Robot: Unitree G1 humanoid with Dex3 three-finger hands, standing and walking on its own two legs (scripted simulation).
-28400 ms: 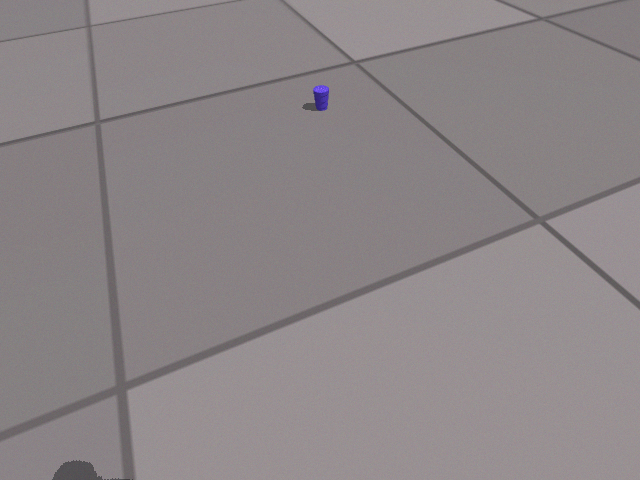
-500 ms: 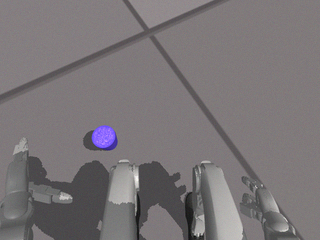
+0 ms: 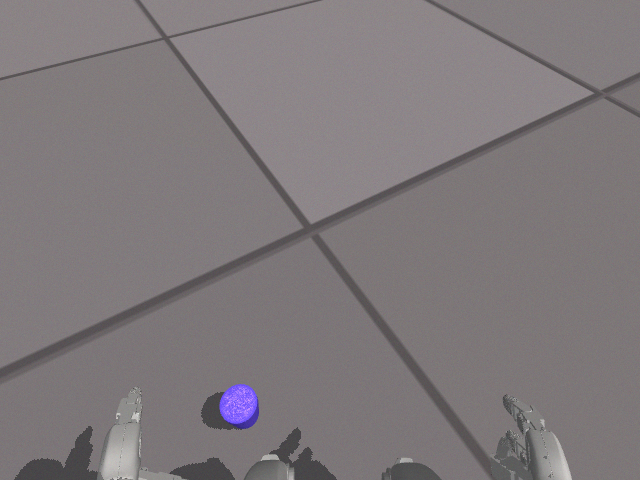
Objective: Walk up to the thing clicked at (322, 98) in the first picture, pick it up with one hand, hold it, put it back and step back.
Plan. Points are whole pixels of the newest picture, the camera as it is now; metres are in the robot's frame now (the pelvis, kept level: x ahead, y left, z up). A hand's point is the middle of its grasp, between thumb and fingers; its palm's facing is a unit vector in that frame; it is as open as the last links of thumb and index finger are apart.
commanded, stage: home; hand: left
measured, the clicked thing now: (242, 409) +0.37 +0.23 -0.62
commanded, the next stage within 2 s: stand in 1.86 s
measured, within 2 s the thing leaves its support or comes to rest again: neither
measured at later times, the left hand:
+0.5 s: hand (178, 467) +0.17 +0.18 -0.03, palm faces +0.12 -0.95 -0.30, open 17.6 cm
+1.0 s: hand (185, 475) +0.16 +0.17 -0.02, palm faces +0.11 -0.95 -0.29, open 17.7 cm
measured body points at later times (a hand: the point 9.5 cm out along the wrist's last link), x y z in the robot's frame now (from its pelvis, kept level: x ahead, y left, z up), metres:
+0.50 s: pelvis +0.01 +0.00 +0.03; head +0.04 +0.00 +0.48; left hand +0.16 +0.23 +0.00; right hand +0.18 -0.24 -0.04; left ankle +0.02 +0.12 -0.65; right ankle +0.00 -0.14 -0.65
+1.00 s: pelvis +0.00 -0.01 +0.03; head +0.02 -0.01 +0.48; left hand +0.15 +0.22 +0.00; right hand +0.16 -0.25 -0.04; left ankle +0.02 +0.12 -0.65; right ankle +0.00 -0.14 -0.65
